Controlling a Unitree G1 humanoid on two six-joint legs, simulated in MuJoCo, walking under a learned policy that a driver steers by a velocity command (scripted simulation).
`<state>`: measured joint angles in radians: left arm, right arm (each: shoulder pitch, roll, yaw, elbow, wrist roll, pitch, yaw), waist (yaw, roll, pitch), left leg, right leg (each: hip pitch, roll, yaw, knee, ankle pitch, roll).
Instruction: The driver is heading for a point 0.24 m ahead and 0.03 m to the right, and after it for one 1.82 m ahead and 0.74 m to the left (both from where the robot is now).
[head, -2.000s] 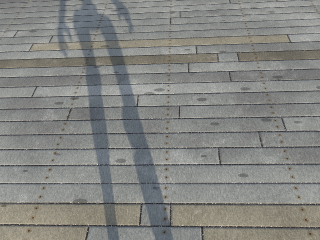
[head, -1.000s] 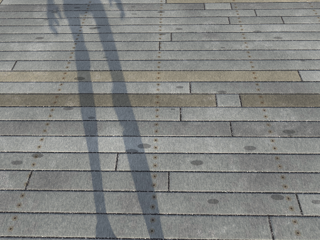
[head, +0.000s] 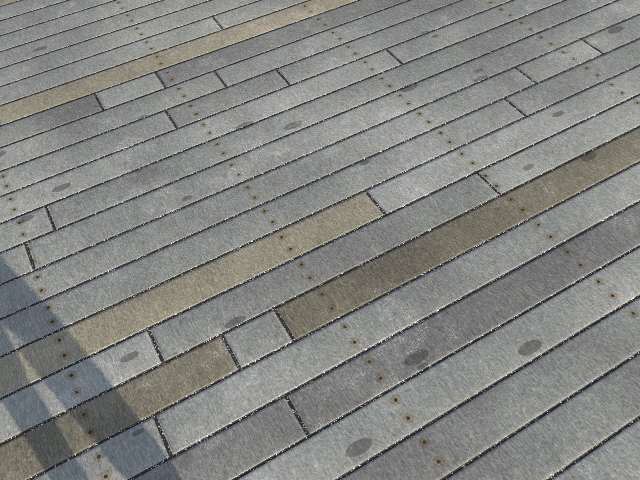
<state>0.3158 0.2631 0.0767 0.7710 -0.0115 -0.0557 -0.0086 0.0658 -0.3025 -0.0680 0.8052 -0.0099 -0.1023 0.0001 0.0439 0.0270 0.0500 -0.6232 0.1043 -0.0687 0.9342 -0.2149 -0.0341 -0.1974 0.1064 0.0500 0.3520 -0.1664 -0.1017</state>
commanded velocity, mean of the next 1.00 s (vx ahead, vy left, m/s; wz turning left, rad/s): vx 0.50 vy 0.00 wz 0.32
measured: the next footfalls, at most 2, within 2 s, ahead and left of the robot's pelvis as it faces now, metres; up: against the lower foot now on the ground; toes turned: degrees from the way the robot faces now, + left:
left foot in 0.28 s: +0.35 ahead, +0.15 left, +0.00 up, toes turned +2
right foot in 0.76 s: +0.65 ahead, -0.01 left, +0.00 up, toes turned +21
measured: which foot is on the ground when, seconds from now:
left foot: up 0.00-0.26, down 0.28-0.78, up 0.80-1.00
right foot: down 0.00-0.30, up 0.32-0.74, down 0.76-1.00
